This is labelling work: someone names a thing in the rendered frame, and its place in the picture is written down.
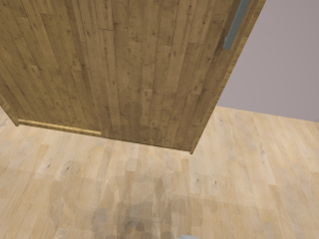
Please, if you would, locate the handle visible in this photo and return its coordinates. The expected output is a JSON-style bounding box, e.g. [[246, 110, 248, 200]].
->
[[223, 0, 251, 50]]

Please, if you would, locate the wardrobe door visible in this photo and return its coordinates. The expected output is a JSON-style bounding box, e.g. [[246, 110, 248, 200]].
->
[[0, 0, 101, 132], [72, 0, 259, 151]]

